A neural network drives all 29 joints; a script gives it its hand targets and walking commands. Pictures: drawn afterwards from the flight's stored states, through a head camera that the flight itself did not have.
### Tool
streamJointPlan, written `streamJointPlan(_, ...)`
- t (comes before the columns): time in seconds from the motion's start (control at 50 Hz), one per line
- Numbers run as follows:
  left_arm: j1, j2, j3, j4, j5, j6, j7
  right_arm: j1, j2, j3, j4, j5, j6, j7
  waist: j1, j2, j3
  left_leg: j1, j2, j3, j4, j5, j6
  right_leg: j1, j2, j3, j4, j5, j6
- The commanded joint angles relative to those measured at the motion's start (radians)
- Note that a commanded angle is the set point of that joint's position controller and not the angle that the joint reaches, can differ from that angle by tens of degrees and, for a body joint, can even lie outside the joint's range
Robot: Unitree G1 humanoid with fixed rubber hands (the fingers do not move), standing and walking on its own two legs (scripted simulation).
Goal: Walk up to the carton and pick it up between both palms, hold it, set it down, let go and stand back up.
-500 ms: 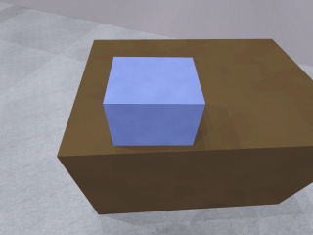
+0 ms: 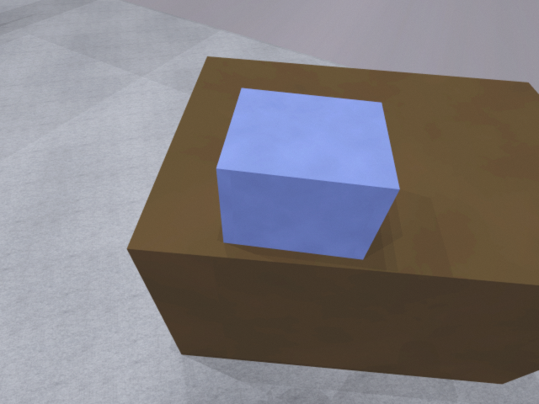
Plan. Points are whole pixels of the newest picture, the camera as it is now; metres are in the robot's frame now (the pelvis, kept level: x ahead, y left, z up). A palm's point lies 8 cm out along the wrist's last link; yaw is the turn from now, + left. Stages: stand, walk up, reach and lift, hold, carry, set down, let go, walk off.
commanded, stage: walk up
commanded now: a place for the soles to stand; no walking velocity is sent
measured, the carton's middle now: (301, 173) +0.51 -0.06 +0.03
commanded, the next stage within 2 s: reach and lift in 1.58 s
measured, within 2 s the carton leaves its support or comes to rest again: neither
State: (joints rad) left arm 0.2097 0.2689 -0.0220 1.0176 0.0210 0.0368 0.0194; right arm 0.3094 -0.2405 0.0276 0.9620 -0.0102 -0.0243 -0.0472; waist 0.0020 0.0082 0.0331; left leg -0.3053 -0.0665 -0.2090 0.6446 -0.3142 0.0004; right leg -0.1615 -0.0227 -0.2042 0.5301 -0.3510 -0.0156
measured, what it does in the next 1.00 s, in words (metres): stands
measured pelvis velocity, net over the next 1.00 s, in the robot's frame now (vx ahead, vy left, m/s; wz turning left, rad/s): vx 0.02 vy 0.01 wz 0.12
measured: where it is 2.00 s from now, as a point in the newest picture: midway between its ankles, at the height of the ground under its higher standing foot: outside the picture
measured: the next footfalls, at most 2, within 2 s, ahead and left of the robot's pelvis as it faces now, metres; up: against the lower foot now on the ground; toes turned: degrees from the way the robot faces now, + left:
none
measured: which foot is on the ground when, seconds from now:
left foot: down 0.00-1.00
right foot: down 0.00-1.00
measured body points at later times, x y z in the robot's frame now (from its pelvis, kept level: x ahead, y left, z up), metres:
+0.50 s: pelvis +0.00 +0.00 +0.00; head +0.01 +0.02 +0.45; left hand +0.00 +0.27 -0.15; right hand +0.05 -0.25 -0.13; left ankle +0.02 +0.10 -0.73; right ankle -0.04 -0.10 -0.73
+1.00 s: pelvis +0.02 +0.01 +0.00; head +0.03 +0.03 +0.45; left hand -0.03 +0.26 -0.15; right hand +0.05 -0.24 -0.14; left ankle +0.02 +0.10 -0.73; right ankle -0.04 -0.10 -0.73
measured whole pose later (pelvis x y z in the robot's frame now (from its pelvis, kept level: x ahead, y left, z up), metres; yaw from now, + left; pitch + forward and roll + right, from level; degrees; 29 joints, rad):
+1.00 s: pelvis +0.02 +0.01 +0.00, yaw +7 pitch -1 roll -1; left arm 0.35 0.24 -0.04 1.05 0.03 0.02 0.01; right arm 0.31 -0.23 0.05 1.04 -0.01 -0.01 -0.04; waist 0.01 0.00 0.03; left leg -0.27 -0.10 -0.16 0.58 -0.28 0.05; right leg -0.08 -0.06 -0.25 0.47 -0.36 0.01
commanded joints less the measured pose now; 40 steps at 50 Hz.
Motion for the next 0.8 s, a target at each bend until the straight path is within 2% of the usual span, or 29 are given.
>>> streamJointPlan(0.0,0.031,0.136,0.023,-0.045,-0.005,-0.003,0.005,0.057,-0.135,-0.032,-0.050,-0.006,-0.003,-0.006,0.000,0.014,-0.011,-0.111,0.070,-0.016,-0.021,0.271,0.040,0.070,-0.164,0.115,-0.120,0.074,-0.083)
streamJointPlan(0.04,0.017,0.133,0.027,-0.048,-0.002,0.001,0.005,0.072,-0.115,-0.025,-0.051,0.004,-0.003,-0.008,-0.004,-0.006,0.023,-0.136,0.071,-0.022,-0.019,0.304,0.041,0.060,-0.161,0.104,-0.112,0.094,-0.086)
streamJointPlan(0.1,0.011,0.132,0.022,-0.060,-0.002,0.006,-0.002,0.081,-0.141,-0.031,-0.061,0.000,-0.006,-0.008,-0.009,0.012,0.003,-0.104,0.078,-0.054,-0.042,0.320,0.053,0.036,-0.145,0.072,-0.055,0.082,-0.072)
streamJointPlan(0.14,0.008,0.125,0.024,-0.069,0.002,0.013,-0.005,0.098,-0.167,-0.039,-0.063,0.007,-0.009,-0.008,-0.014,0.073,0.003,-0.129,0.120,-0.187,-0.141,0.253,0.069,0.050,-0.075,0.056,0.009,0.014,-0.045)
streamJointPlan(0.16,0.022,0.120,0.023,-0.072,0.004,0.016,-0.006,0.096,-0.184,-0.043,-0.068,0.012,-0.005,-0.008,-0.006,0.070,0.001,-0.126,0.141,-0.267,-0.202,0.158,0.093,0.034,-0.043,0.072,0.032,-0.052,-0.031)
streamJointPlan(0.2,0.054,0.101,0.016,-0.072,0.006,0.014,-0.003,0.073,-0.202,-0.040,-0.080,0.013,0.002,-0.012,0.008,0.142,0.036,-0.143,0.171,-0.352,-0.254,0.132,0.120,0.026,-0.027,0.108,0.024,-0.092,-0.018)
streamJointPlan(0.22,0.078,0.104,0.015,-0.064,0.006,0.008,-0.003,0.063,-0.186,-0.036,-0.080,0.017,0.004,-0.011,0.011,0.147,0.021,-0.158,0.156,-0.329,-0.250,0.126,0.109,0.052,-0.026,0.122,-0.006,-0.083,-0.022)
streamJointPlan(0.26,0.110,0.117,0.016,-0.051,0.004,-0.012,-0.001,0.023,-0.156,-0.023,-0.084,0.014,0.004,-0.008,0.034,0.096,0.018,-0.194,0.092,-0.208,-0.177,0.198,0.069,0.128,-0.083,0.155,-0.107,0.020,-0.041)
streamJointPlan(0.28,0.120,0.134,0.021,-0.041,0.005,-0.020,0.003,0.017,-0.141,-0.023,-0.084,0.005,0.001,-0.002,0.035,0.077,0.001,-0.220,0.051,-0.129,-0.098,0.211,0.045,0.169,-0.134,0.180,-0.140,0.063,-0.057)
streamJointPlan(0.3,0.105,0.163,0.025,-0.035,0.003,-0.021,0.006,0.038,-0.119,-0.020,-0.086,0.001,0.000,-0.001,0.021,0.018,0.009,-0.205,0.021,-0.044,-0.021,0.191,0.023,0.141,-0.204,0.188,-0.169,0.093,-0.092)
streamJointPlan(0.34,0.081,0.175,0.031,-0.045,0.002,-0.022,0.008,0.069,-0.105,-0.025,-0.084,-0.007,0.001,-0.004,-0.002,-0.057,-0.004,-0.183,0.018,0.038,0.070,0.093,0.006,0.126,-0.291,0.210,-0.201,0.257,-0.149)
streamJointPlan(0.36,0.061,0.171,0.029,-0.046,-0.002,-0.022,0.005,0.070,-0.105,-0.026,-0.081,-0.007,0.002,-0.005,-0.008,-0.092,0.003,-0.136,0.035,0.049,0.056,0.084,0.010,0.083,-0.294,0.172,-0.195,0.327,-0.152)
streamJointPlan(0.38,0.051,0.154,0.024,-0.052,-0.006,-0.020,0.002,0.070,-0.100,-0.021,-0.080,-0.012,0.001,-0.005,-0.016,-0.065,-0.003,-0.080,0.051,0.042,0.008,0.129,0.025,0.037,-0.279,0.132,-0.179,0.309,-0.139)
streamJointPlan(0.4,0.047,0.147,0.019,-0.052,-0.005,-0.017,-0.002,0.084,-0.074,-0.014,-0.072,-0.014,-0.001,-0.001,-0.023,-0.068,-0.011,-0.026,0.071,0.037,-0.053,0.217,0.036,0.026,-0.227,0.095,-0.151,0.291,-0.110)
streamJointPlan(0.42,0.067,0.129,0.014,-0.045,-0.005,-0.013,-0.005,0.077,-0.090,-0.017,-0.069,-0.013,-0.002,0.003,-0.005,-0.025,-0.025,0.012,0.075,-0.008,-0.079,0.317,0.052,0.020,-0.181,0.065,-0.123,0.246,-0.079)
streamJointPlan(0.46,0.067,0.112,0.006,-0.043,-0.004,0.001,-0.009,0.126,-0.134,-0.023,-0.038,0.002,-0.004,0.004,-0.014,-0.001,-0.012,-0.003,0.126,-0.126,-0.125,0.428,0.089,0.046,-0.101,0.045,-0.044,0.137,-0.035)
streamJointPlan(0.48,0.098,0.093,-0.002,-0.039,-0.008,0.007,-0.010,0.111,-0.146,-0.027,-0.040,0.005,-0.001,0.000,-0.005,0.046,-0.024,-0.003,0.146,-0.170,-0.154,0.378,0.112,0.032,-0.086,0.060,-0.040,0.063,-0.024)
streamJointPlan(0.5,0.108,0.092,-0.001,-0.035,-0.005,0.010,-0.010,0.099,-0.162,-0.027,-0.043,0.005,0.002,-0.004,-0.006,0.064,-0.013,-0.031,0.162,-0.209,-0.199,0.286,0.111,0.040,-0.074,0.074,-0.055,-0.023,-0.020)
streamJointPlan(0.52,0.109,0.097,-0.004,-0.030,-0.001,0.009,-0.007,0.088,-0.155,-0.020,-0.035,0.008,0.005,-0.008,0.005,0.065,0.007,-0.054,0.170,-0.235,-0.219,0.252,0.118,0.053,-0.073,0.095,-0.064,-0.019,-0.026)
streamJointPlan(0.54,0.114,0.094,-0.004,-0.031,-0.005,0.006,-0.006,0.068,-0.155,-0.017,-0.042,0.009,0.004,-0.010,0.002,0.091,0.014,-0.086,0.166,-0.218,-0.241,0.254,0.111,0.068,-0.084,0.099,-0.085,-0.018,-0.025)
streamJointPlan(0.56,0.124,0.106,-0.002,-0.009,-0.002,0.002,-0.005,0.056,-0.142,-0.012,-0.029,0.007,0.004,-0.009,0.013,0.060,0.036,-0.111,0.149,-0.200,-0.235,0.228,0.100,0.088,-0.085,0.100,-0.111,-0.007,-0.026)
streamJointPlan(0.6,0.145,0.106,-0.003,0.003,0.002,-0.008,-0.003,0.058,-0.124,-0.004,-0.017,0.004,0.001,-0.005,0.006,0.044,0.050,-0.142,0.101,-0.107,-0.185,0.300,0.067,0.138,-0.118,0.100,-0.152,0.077,-0.038)
streamJointPlan(0.62,0.150,0.106,0.000,0.004,-0.002,-0.011,-0.002,0.063,-0.113,-0.001,-0.007,0.008,-0.003,-0.003,0.007,0.044,0.031,-0.128,0.081,-0.072,-0.169,0.261,0.055,0.144,-0.136,0.103,-0.162,0.085,-0.052)
streamJointPlan(0.64,0.180,0.104,0.003,0.002,0.013,-0.023,-0.004,0.045,-0.109,-0.003,0.005,-0.006,0.004,-0.002,0.021,0.039,0.037,-0.138,0.053,-0.025,-0.123,0.199,0.045,0.156,-0.179,0.130,-0.197,0.073,-0.073)
streamJointPlan(0.66,0.194,0.120,0.006,0.007,0.011,-0.028,-0.003,0.047,-0.102,0.001,0.001,-0.006,0.005,-0.002,0.009,0.041,0.026,-0.147,0.051,0.009,-0.085,0.185,0.033,0.166,-0.225,0.159,-0.221,0.102,-0.091)
streamJointPlan(0.68,0.197,0.123,0.004,0.009,0.009,-0.030,0.000,0.035,-0.091,0.000,0.004,-0.010,0.006,0.000,0.016,0.013,0.034,-0.141,0.051,0.036,-0.069,0.142,0.031,0.146,-0.261,0.164,-0.245,0.094,-0.106)
streamJointPlan(0.7,0.168,0.137,0.012,0.003,0.006,-0.033,0.002,0.033,-0.074,0.005,0.013,-0.009,0.008,0.001,0.001,-0.030,0.055,-0.133,0.060,0.039,-0.085,0.130,0.030,0.124,-0.269,0.155,-0.253,0.094,-0.112)
streamJointPlan(0.72,0.151,0.137,0.013,-0.001,0.006,-0.033,0.003,0.052,-0.081,0.000,0.017,-0.013,0.009,0.002,-0.012,-0.024,0.051,-0.105,0.070,0.038,-0.100,0.146,0.029,0.115,-0.265,0.123,-0.239,0.110,-0.112)
streamJointPlan(0.78,0.171,0.097,0.004,0.001,0.006,-0.030,-0.004,0.039,-0.112,-0.004,0.034,-0.004,0.005,0.007,-0.002,-0.009,0.080,-0.067,0.081,-0.005,-0.136,0.260,0.043,0.081,-0.170,0.055,-0.184,0.118,-0.061)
